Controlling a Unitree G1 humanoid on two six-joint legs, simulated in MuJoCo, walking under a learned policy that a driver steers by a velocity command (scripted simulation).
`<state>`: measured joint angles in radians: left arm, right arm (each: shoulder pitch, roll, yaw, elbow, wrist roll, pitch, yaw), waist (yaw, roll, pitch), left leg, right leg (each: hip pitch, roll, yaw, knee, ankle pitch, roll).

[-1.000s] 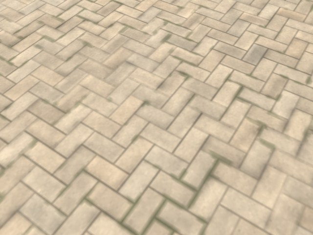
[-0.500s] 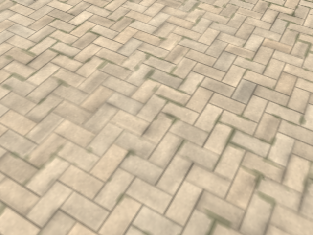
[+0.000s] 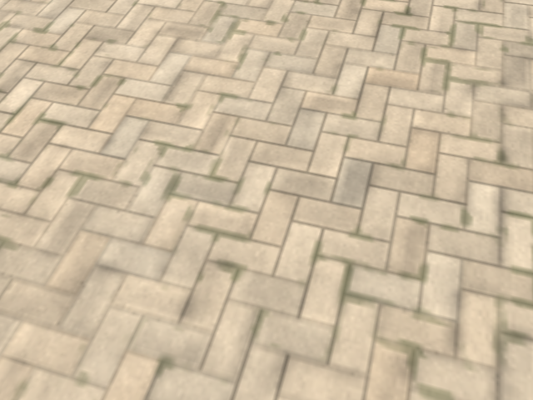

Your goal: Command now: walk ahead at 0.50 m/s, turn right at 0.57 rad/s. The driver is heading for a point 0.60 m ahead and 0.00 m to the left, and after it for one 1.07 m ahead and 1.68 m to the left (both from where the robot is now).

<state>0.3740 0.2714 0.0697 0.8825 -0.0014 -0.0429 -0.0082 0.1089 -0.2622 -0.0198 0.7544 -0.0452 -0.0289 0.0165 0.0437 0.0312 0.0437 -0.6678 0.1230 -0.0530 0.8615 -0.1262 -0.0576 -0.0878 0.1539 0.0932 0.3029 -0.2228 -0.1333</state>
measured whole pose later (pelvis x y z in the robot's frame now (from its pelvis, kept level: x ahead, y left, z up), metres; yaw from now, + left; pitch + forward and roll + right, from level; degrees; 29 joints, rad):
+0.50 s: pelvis +0.27 +0.03 +0.00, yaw -15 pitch +1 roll +1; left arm 0.16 0.29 0.05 0.76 0.04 -0.01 -0.05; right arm 0.39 -0.25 -0.04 0.86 -0.02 -0.09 0.01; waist -0.05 -0.05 0.02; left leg -0.08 -0.02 0.12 0.27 -0.21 0.04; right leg -0.61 -0.02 0.07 0.92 -0.18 -0.03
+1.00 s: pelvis +0.50 -0.08 +0.00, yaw -9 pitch +0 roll -1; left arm 0.38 0.23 0.04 0.91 0.02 -0.09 0.01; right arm 0.23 -0.26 -0.06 0.87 -0.03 0.00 0.04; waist 0.02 0.04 0.02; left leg -0.65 0.08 0.00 0.98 -0.11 0.04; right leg -0.02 0.04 -0.20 0.24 -0.23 -0.07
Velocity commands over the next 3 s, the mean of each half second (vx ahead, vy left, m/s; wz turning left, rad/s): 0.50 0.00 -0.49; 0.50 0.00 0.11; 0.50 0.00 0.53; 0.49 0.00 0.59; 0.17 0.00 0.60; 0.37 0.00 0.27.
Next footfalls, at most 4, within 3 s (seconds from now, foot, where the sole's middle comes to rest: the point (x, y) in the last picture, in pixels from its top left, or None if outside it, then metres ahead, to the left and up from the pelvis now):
0.18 left None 0.29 0.13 -0.78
0.68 right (359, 399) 0.47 -0.14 -0.78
1.22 left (303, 283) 0.78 -0.01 -0.78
1.76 right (339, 191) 1.12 -0.13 -0.78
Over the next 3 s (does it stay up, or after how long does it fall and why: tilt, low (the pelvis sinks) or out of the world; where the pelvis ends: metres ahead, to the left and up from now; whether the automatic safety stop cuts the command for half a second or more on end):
stays up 1.25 0.10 0.00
